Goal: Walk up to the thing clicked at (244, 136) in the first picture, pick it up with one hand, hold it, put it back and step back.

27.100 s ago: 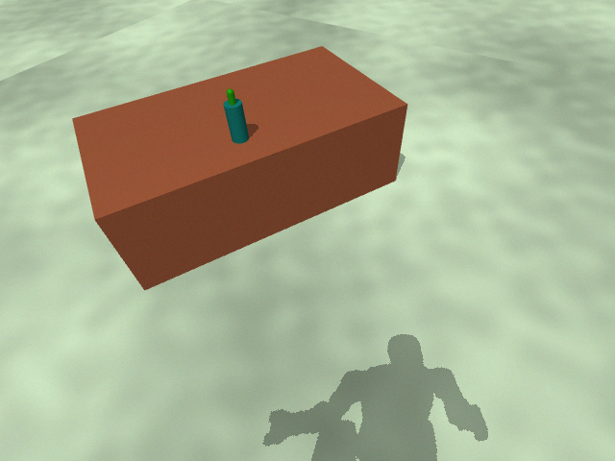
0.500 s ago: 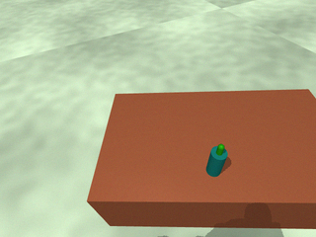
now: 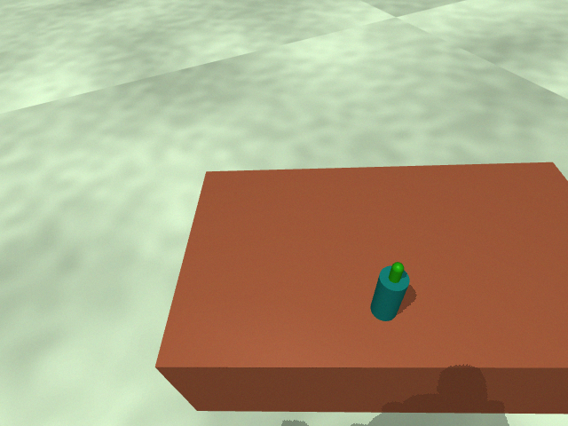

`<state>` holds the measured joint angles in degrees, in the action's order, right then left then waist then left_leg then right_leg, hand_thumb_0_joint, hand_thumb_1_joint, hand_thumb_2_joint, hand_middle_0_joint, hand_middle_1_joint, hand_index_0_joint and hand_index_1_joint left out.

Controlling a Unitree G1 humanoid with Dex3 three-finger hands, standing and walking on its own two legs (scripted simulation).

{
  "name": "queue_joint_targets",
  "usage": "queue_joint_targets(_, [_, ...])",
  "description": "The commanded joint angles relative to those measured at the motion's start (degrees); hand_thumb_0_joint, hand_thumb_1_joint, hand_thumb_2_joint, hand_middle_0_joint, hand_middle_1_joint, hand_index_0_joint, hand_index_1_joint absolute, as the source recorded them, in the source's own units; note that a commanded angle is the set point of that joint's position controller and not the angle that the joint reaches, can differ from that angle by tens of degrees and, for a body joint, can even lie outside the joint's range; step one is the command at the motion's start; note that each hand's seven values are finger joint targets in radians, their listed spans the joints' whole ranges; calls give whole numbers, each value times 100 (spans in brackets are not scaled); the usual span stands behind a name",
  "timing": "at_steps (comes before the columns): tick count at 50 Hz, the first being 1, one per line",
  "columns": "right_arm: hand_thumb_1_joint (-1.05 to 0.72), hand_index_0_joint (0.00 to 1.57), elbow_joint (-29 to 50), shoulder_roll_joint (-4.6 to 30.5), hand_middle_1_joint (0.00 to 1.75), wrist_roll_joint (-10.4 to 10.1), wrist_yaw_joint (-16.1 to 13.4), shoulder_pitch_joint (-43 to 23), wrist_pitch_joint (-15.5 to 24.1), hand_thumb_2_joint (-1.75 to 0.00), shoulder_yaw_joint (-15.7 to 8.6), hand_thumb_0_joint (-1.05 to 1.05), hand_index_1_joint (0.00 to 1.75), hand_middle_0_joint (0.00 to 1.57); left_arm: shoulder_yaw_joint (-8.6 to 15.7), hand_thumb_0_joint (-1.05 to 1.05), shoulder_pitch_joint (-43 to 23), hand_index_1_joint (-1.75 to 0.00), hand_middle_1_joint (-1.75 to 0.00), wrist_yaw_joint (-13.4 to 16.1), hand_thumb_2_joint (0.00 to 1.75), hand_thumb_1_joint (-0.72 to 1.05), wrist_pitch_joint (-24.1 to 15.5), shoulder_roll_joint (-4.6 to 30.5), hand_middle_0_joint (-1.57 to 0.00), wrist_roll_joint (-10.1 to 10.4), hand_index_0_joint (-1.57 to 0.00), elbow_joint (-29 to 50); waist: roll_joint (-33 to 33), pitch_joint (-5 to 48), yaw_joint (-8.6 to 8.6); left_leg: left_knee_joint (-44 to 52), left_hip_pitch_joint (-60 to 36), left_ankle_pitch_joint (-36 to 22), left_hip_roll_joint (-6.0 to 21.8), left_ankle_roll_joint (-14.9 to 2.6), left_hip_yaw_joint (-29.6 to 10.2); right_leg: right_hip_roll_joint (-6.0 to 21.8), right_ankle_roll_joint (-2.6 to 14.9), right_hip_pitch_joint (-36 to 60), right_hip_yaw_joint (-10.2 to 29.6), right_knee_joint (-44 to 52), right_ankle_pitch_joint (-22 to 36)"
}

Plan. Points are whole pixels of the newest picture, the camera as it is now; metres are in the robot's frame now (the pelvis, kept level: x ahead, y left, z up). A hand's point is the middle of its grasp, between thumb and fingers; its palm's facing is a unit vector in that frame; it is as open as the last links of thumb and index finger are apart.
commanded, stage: stand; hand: right
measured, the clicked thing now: (390, 288) +0.47 -0.19 -0.26
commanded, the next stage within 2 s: step back in 0.30 s
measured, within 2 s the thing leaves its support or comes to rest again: neither
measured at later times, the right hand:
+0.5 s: hand out of the picture +0.06 -0.26 -0.17, palm faces -0.02 +0.93 -0.37, open 7.4 cm
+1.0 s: hand out of the picture -0.06 -0.22 -0.17, palm faces +0.05 +0.91 -0.42, open 7.4 cm
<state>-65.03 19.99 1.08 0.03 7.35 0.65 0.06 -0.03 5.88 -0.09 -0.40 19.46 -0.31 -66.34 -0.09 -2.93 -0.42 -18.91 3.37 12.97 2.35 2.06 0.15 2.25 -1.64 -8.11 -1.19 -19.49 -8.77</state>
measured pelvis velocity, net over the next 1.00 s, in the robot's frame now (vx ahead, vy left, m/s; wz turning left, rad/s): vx -0.12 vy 0.05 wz -0.08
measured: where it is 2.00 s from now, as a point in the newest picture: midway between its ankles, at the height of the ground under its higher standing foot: outside the picture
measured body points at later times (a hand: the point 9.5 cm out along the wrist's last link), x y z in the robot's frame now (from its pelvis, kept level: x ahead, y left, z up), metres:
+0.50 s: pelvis -0.03 +0.01 -0.01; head +0.03 +0.00 +0.43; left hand +0.06 +0.32 -0.14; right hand +0.06 -0.31 -0.14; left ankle -0.03 +0.14 -0.74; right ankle +0.02 -0.14 -0.75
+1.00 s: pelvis -0.12 +0.05 -0.02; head -0.04 +0.06 +0.42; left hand +0.01 +0.35 -0.16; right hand -0.06 -0.26 -0.14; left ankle -0.09 +0.14 -0.75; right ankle -0.14 -0.07 -0.72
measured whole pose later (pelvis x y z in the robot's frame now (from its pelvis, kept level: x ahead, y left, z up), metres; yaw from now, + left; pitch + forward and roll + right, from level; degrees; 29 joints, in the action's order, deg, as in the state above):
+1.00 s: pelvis -0.12 +0.05 -0.02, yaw -5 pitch -1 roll +0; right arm -49.7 20.0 1.6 -1.3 9.7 -1.1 -3.2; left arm 3.6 7.0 0.8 3.7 21.6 -1.0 -50.1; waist 1.8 -11.7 0.8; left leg -37.0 17.5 18.2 0.1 -3.0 4.0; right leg -3.6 -0.7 -20.3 5.7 -50.4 -27.5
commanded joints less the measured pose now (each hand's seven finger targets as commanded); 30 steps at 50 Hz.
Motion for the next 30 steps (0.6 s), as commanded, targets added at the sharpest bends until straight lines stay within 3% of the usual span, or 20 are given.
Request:
queue_joint_targets(1, [-90,20,310,1196,30,-19,-81,-143,78,-90,-225,0,30,20,242,0,-208,-30,-30,58,90,90,-111,1224,-20,-29,-20,320,37,303,24,399,409,-658,542,-254,-371,545,247,336,447,235,628])
queue_joint_targets(9, [-90,20,329,1208,30,-31,-81,-126,93,-90,-219,0,30,20,239,0,-181,-30,-30,47,90,90,-126,1209,-20,-28,-20,357,-4,352,17,379,384,-887,546,-257,-380,574,236,405,448,219,889])
queue_joint_targets(14, [-90,20,309,1203,30,-30,-78,-137,85,-90,-214,0,30,20,239,0,-146,-30,-30,41,90,90,-98,1221,-20,-31,-20,348,-37,232,9,455,458,-507,520,-245,-392,546,233,291,427,254,513])
queue_joint_targets(15, [-90,20,438,1577,30,-52,-41,-306,-30,-90,-395,0,30,20,496,0,-235,-30,-30,56,90,90,-40,1608,-20,73,-20,590,-1,-374,-24,-122,832,-1429,436,-482,-462,454,232,-250,515,-270,1437])
queue_joint_targets(17, [-90,20,585,1461,30,-132,-28,-175,-78,-90,-425,0,30,20,530,0,-82,-30,-30,94,90,90,-9,1514,-20,91,-20,716,-50,163,25,-387,693,-1981,525,-603,-401,390,336,-68,368,-590,1694])
queue_joint_targets(19, [-90,20,754,1431,30,-136,-16,-118,-126,-90,-486,0,30,20,553,0,-113,-30,-30,96,90,90,18,1471,-20,60,-20,910,50,631,66,-736,642,-2013,481,-692,-337,399,449,19,401,-780,1753])
queue_joint_targets(21, [-90,20,896,1368,30,-147,-11,-154,-186,-90,-512,0,30,20,574,0,-122,-30,-30,90,90,90,44,1529,-20,25,-20,1073,215,816,49,-1316,655,-1421,236,-637,-177,689,684,-163,713,-646,1740])
queue_joint_targets(23, [-90,20,1009,1250,30,-147,-8,-36,-263,-90,-511,0,30,20,646,0,-190,-30,-30,104,90,90,81,1760,-20,-13,-20,1243,741,836,15,-2307,923,-496,-245,-504,62,1283,1161,-358,1321,-326,1829])
queue_joint_targets(24, [-90,20,1063,1196,30,-143,13,46,-322,-90,-526,0,30,20,674,0,-334,-30,-30,119,90,90,94,1879,-20,-60,-20,1371,1172,771,24,-3047,1076,985,-543,-477,124,1706,1496,-571,1711,-118,1812])
queue_joint_targets(25, [-90,20,1126,1185,30,-113,39,192,-373,-90,-546,0,30,20,696,0,-421,-30,-30,126,90,90,94,1940,-20,-133,-20,1498,1330,729,43,-3673,1140,1877,-489,-520,-149,1923,1708,-884,1860,-90,1662])
queue_joint_targets(26, [-90,20,1163,1177,30,-136,57,347,-394,-90,-564,0,30,20,698,0,-583,-30,-30,139,90,90,96,1919,-20,-167,-20,1596,1246,717,151,-3794,1153,1991,-361,-573,-458,1839,1685,-1021,1641,-275,1535])
queue_joint_targets(27, [-90,20,1180,1215,30,-160,65,500,-378,-90,-587,0,30,20,677,0,-776,-30,-30,155,90,90,107,1815,-20,-180,-20,1698,1231,763,243,-3769,1146,1906,-305,-596,-514,1679,1576,-1079,1423,-518,1606])
queue_joint_targets(28, [-90,20,1163,1250,30,-163,56,684,-362,-90,-612,0,30,20,654,0,-888,-30,-30,171,90,90,122,1773,-20,-194,-20,1778,1308,765,297,-3508,1112,1691,-253,-559,-405,1557,1430,-1160,1297,-673,1578])
queue_joint_targets(30, [-90,20,1126,1281,30,-89,29,951,-299,-90,-643,0,30,20,609,0,-923,-30,-30,182,90,90,183,1691,-20,-170,-20,1913,1126,755,375,-2032,1040,836,-257,-475,-117,1231,1060,-1009,1071,-1209,1188])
